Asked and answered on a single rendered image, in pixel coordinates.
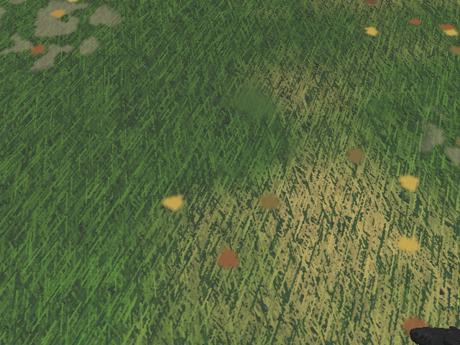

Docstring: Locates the right robot hand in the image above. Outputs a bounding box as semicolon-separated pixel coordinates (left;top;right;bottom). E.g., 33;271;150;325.
410;326;460;345

